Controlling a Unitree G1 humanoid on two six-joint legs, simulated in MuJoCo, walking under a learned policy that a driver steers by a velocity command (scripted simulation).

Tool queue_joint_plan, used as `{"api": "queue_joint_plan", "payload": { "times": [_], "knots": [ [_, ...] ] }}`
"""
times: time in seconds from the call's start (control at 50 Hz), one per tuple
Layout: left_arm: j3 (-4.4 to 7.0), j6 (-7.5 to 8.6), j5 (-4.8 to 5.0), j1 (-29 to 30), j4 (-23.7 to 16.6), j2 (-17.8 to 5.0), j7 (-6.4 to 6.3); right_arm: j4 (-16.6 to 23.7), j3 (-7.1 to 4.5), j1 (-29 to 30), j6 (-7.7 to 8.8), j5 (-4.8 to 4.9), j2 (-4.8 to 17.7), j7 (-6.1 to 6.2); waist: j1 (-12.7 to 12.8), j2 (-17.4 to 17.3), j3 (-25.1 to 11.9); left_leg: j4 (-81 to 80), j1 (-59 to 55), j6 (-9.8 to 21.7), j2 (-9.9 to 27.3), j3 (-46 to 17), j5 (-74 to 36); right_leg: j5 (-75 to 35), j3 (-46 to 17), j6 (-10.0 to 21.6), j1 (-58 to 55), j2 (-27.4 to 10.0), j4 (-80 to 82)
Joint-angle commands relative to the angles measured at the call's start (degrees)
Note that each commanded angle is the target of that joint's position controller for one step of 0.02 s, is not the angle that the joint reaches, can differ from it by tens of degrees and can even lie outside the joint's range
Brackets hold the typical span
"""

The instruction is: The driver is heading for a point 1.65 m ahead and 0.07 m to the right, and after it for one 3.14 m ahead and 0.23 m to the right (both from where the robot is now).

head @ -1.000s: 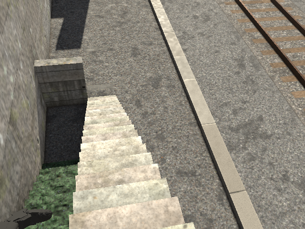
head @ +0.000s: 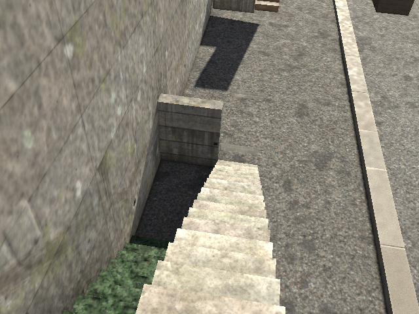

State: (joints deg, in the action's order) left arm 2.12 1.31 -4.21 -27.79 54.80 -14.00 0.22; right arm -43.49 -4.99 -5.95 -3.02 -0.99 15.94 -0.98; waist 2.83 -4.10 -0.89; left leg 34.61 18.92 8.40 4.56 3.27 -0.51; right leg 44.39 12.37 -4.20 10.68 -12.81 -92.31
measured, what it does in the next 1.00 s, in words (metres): goes down: right foot 0.19 m lower, then left foot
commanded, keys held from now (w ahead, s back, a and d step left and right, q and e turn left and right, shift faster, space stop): q+shift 0.24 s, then e+shift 0.76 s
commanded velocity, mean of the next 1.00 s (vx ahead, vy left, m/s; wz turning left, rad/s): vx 0.17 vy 0.00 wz -0.08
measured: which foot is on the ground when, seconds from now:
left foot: down 0.00-0.50, up 0.52-0.90, down 0.92-1.00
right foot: up 0.00-0.52, down 0.54-0.92, up 0.94-1.00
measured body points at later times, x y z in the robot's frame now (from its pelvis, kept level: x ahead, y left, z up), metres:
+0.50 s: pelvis +0.21 +0.09 -0.14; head +0.16 +0.11 +0.31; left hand +0.13 +0.38 -0.29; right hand +0.42 -0.08 -0.22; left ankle +0.07 +0.05 -0.72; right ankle +0.32 +0.06 -0.86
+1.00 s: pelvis +0.26 +0.22 -0.22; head +0.25 +0.21 +0.23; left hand +0.44 +0.53 -0.27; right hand +0.39 -0.06 -0.31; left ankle +0.33 +0.36 -0.95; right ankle +0.30 +0.06 -0.91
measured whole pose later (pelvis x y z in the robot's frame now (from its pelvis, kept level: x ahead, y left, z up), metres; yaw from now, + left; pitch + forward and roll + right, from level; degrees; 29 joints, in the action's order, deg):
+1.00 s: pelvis +0.26 +0.22 -0.22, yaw -6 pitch +2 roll -1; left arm 6.1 -3.4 -5.2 -14.1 33.2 -22.9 -0.7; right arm -36.9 -2.1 -12.4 0.2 -4.3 16.8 -4.8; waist 1.2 -2.7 -3.8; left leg 32.5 22.6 -1.5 1.1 -7.4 12.7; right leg 28.7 -21.5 -4.4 27.9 13.9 -50.9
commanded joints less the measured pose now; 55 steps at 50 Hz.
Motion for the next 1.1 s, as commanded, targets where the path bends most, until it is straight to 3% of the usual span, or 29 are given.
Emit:
{"api": "queue_joint_plan", "payload": {
  "times": [0.02, 0.08, 0.12, 0.14, 0.2, 0.26, 0.38, 0.48, 0.5, 0.52, 0.54, 0.56, 0.58, 0.6, 0.64, 0.68, 0.74, 0.78, 0.84, 0.86, 0.88, 0.9, 0.92, 0.94, 0.96, 0.98, 1.02, 1.04, 1.1],
  "knots": [
    [3.11, -0.96, 10.18, 8.62, -10.86, -10.57, -0.77, -2.68, -2.57, -25.72, 1.65, 8.69, 12.31, -0.09, -9.03, -10.03, -2.85, 4.93, -43.22, 1.95, 2.06, -12.32, -76.68, 11.03, -5.6, 1.37, 49.97, 8.78, -27.15],
    [2.29, -3.09, 6.02, 5.78, -15.34, -9.45, 0.73, 2.76, -1.76, -13.42, 0.31, 5.08, 11.59, -1.17, -0.04, 2.09, -9.0, 0.18, -25.56, 5.58, 5.38, -25.5, -29.29, -4.12, -8.13, 2.27, 45.23, 4.82, -13.27],
    [3.13, -3.56, 7.31, 5.57, -14.18, -10.88, 0.9, 2.91, 1.35, -12.15, 2.7, 6.04, 3.2, -2.79, 1.64, 2.62, 0.5, 1.84, -5.2, 6.45, 7.52, -27.05, -34.26, -19.99, -13.87, 2.72, 43.44, 5.53, 1.79],
    [2.67, -4.24, 7.14, 5.76, -15.3, -8.47, 0.11, 3.34, 0.5, -9.66, 3.03, 4.44, 5.88, -2.86, 3.14, -2.74, -1.77, 2.82, -1.21, 10.0, 8.83, -35.16, -28.69, -22.45, -15.67, 0.69, 40.46, 6.39, 6.01],
    [5.34, -3.69, 7.5, 7.99, -12.24, -16.56, -2.91, 4.7, 0.49, -8.23, 3.69, 4.79, 6.04, -2.26, 0.48, 0.54, -7.04, 10.66, -4.48, -0.15, 1.34, -30.31, -32.48, -39.58, -20.23, 4.95, 35.99, 9.63, 19.06],
    [5.1, -3.53, 5.9, 20.02, -14.68, -13.2, -2.8, 5.75, 1.05, -12.27, 2.47, 5.43, 5.42, 0.79, -3.2, 1.42, -4.11, 15.67, -8.38, -3.58, -3.35, -29.86, -34.88, -52.51, -15.32, 7.47, 38.31, 16.13, 31.43],
    [5.23, -5.74, 7.89, 7.14, -3.09, -9.56, 1.3, 5.93, 5.0, -13.62, 1.22, 3.33, -3.22, 5.38, -1.45, -0.6, 4.15, 17.47, 7.71, -8.52, -5.63, -21.37, -17.32, -59.46, -18.09, 5.82, 16.15, 21.47, 41.75],
    [7.54, -5.41, 6.22, 0.37, -3.14, -15.17, 4.47, 11.11, 6.47, -4.62, 1.8, 6.45, 0.52, 7.54, 1.67, -3.5, 5.96, 34.86, -1.38, -14.19, -4.21, -5.33, -32.95, -60.2, -7.47, 10.12, 6.02, 19.12, 69.41],
    [7.82, -3.86, 6.49, -5.73, -1.84, -14.39, 6.11, 11.34, 7.27, -2.37, 2.83, 9.14, 0.24, 7.77, 6.59, 1.88, 4.21, 51.75, 6.86, -14.28, -5.11, -2.68, -18.04, -68.48, -11.35, 14.85, -6.5, 12.79, 74.19],
    [6.05, -2.46, 7.66, -14.25, -0.67, -8.98, 6.9, 11.94, 7.35, 6.66, 4.23, 10.54, -0.32, 7.51, 18.35, 18.56, 4.38, 80.56, 22.35, -14.09, -14.03, 8.3, 40.51, -85.72, -18.37, 20.32, -22.92, 8.23, 87.14],
    [2.67, -2.01, 9.38, -15.13, 0.1, -3.99, 6.25, 14.57, 7.74, 12.75, 3.66, 7.75, -3.25, 7.58, 14.71, 17.14, 10.09, 101.97, 37.15, -14.11, -17.98, 9.63, 56.69, -106.44, -23.74, 19.73, -20.77, 9.04, 78.83],
    [0.62, -2.66, 8.63, -16.72, 1.95, -7.15, 5.73, 23.63, 6.39, 14.74, 2.78, 6.51, -1.55, 8.69, 9.25, 24.72, 5.32, 112.83, 42.3, -13.89, -16.97, -2.17, 63.26, -131.45, -39.5, 22.96, -23.05, 5.45, 61.56],
    [1.23, -3.82, 6.48, -12.62, -0.52, -10.47, 3.9, 29.41, 7.8, 12.57, 2.76, 5.51, -1.7, 8.69, 5.79, 18.53, -3.46, 112.3, 46.74, -11.47, -11.84, -11.93, 59.92, -123.56, -50.33, 28.61, -26.46, -2.32, 58.11],
    [0.82, -4.23, 4.69, -1.7, -4.28, -10.01, 1.46, 26.26, 6.81, 11.56, 2.39, 3.61, 1.57, 7.1, -0.68, -0.89, -6.29, 104.8, 50.81, -10.6, -8.54, -11.7, 45.82, -105.31, -50.05, 29.59, -21.61, -2.89, 61.06],
    [3.76, -3.66, 4.71, 11.02, -8.76, -19.19, 0.51, 20.97, 4.54, 4.19, 0.34, 2.97, 5.55, 5.67, -7.1, -6.07, 1.67, 87.03, 42.79, -15.1, -7.1, -10.32, 32.13, -68.88, -58.24, 31.07, 4.48, -0.8, 71.98],
    [3.33, -1.64, 5.82, 8.14, -8.95, -14.66, 1.5, 18.08, 3.77, 8.81, -0.34, 5.17, 9.03, 6.35, -1.8, -11.79, 3.36, 79.7, 38.93, -18.0, -6.18, -12.89, 24.06, -56.34, -58.92, 26.5, 10.89, 3.06, 71.97],
    [4.66, -1.31, 6.9, 6.51, -9.56, -15.38, 0.74, 20.18, 5.43, 12.47, 0.21, 5.54, 3.94, 6.68, 2.15, -3.92, -9.35, 71.78, 39.06, -17.21, -8.02, -10.28, 23.24, -66.76, -54.1, 22.75, -8.54, 8.0, 62.22],
    [5.24, -2.43, 8.03, 9.63, -12.33, -13.44, -1.09, 24.35, 6.91, 20.5, -1.1, 2.84, 1.19, 4.14, 2.62, -1.62, -1.71, 30.41, 30.45, -15.21, -7.99, -10.99, 15.51, -40.2, -49.76, 20.29, -1.83, 13.13, 66.57],
    [4.86, -7.11, 4.99, 17.83, -17.84, -10.86, -2.28, 20.59, 4.38, 9.98, -1.71, 3.16, 3.03, 2.12, -0.26, 18.6, -4.29, 7.93, 1.49, -13.29, -6.04, -12.86, 12.55, -41.18, -49.54, 18.26, 3.52, 12.54, 74.73],
    [4.55, -7.74, 5.73, 19.1, -19.53, -10.22, -2.47, 18.83, 3.99, 6.59, -0.38, 3.38, 3.32, 1.91, -1.03, 18.42, -4.52, 3.31, -3.17, -12.66, -6.52, -10.21, 11.29, -40.18, -50.44, 18.19, 2.61, 11.87, 75.85],
    [4.64, -8.88, 3.06, 25.91, -22.41, -10.56, -2.09, 14.96, 3.71, 0.21, 2.27, 4.76, 4.85, 1.26, -2.49, 16.93, -5.85, 14.76, -14.28, -15.37, -7.44, -7.64, 0.25, -50.45, -50.81, 17.66, 9.58, 11.91, 72.71],
    [2.01, -4.12, -4.42, 15.72, -23.13, -8.63, -1.64, 10.84, 6.05, -11.32, 1.56, -10.51, -0.36, -6.56, -7.66, 11.84, -4.49, -29.38, -13.41, -8.67, 3.57, -27.03, -0.36, -26.89, -48.1, 6.38, 13.7, 15.35, 60.52],
    [2.13, -3.82, -5.49, 7.59, -20.14, -11.38, -0.82, 7.39, 2.11, -14.6, 0.69, -9.85, 2.25, -6.38, -7.87, 4.52, -2.65, -9.57, -31.73, -8.87, -2.67, -9.41, -2.85, -35.28, -42.67, 6.55, 25.0, 19.27, 65.11],
    [1.16, -3.78, -3.7, -1.59, -21.13, -4.44, -0.78, 4.64, 1.14, -19.87, 1.29, -6.8, 5.25, -6.96, -2.38, -7.43, -12.64, 5.96, -49.03, -0.79, 2.42, -14.34, -22.3, -9.86, -43.44, 4.81, 40.63, 27.28, 58.67],
    [1.43, -3.68, -0.82, 6.11, -30.52, -3.13, -0.5, 6.64, -1.07, -25.43, 3.03, -2.94, 12.38, -5.05, -4.94, -15.18, -13.34, -7.93, -47.17, 16.23, 21.1, -45.89, -5.74, 1.1, -36.94, 0.55, 58.6, 32.85, 45.43],
    [1.66, -3.96, -1.02, 12.77, -26.87, -5.55, -0.35, 7.36, 0.12, -26.23, 5.37, -3.88, 9.22, -3.34, -11.3, -3.38, 0.54, -14.51, -36.01, 14.75, 20.82, -52.6, 11.96, -8.23, -36.41, -2.34, 65.49, 27.48, 29.53],
    [2.56, -4.33, -0.15, 8.04, -22.02, -8.77, 0.73, 8.66, 1.77, -13.68, 7.44, 0.81, 2.21, -2.79, -3.91, -3.06, -3.7, -16.98, -19.94, 8.73, 17.5, -38.09, 32.36, -17.75, -27.23, -4.49, 56.89, 19.03, 17.62],
    [2.16, -3.33, 0.58, 7.19, -22.52, -9.41, 1.55, 9.2, 1.53, -6.26, 9.35, -1.0, 4.69, -2.09, -1.82, -4.78, 5.55, -17.08, -5.41, 6.97, 13.49, -33.94, 36.49, -20.95, -25.63, -3.95, 54.93, 17.65, 7.63],
    [-0.01, -0.17, 1.29, 6.39, -22.61, -6.41, 8.76, 11.32, 1.22, 6.59, 12.42, -2.01, 5.48, 2.37, 0.47, 3.4, 3.21, -20.76, 14.16, 8.4, 11.55, -21.48, 35.89, -26.97, -17.31, -4.75, 45.53, 14.76, -21.16]
  ]
}}
Keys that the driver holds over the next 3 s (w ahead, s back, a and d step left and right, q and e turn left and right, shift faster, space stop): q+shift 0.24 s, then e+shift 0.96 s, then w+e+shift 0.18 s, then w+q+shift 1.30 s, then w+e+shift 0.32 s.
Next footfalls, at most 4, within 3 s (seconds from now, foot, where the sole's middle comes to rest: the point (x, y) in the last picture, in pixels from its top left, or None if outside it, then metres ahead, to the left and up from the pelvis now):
0.54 right None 0.32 0.07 -0.99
0.92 left None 0.38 0.35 -0.98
1.42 right None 0.31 0.05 -0.99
2.06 left None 0.55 -0.02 -1.17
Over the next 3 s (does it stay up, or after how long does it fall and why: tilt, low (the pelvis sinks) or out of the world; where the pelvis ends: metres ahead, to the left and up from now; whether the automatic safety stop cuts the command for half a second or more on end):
stays up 0.98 -0.04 -0.59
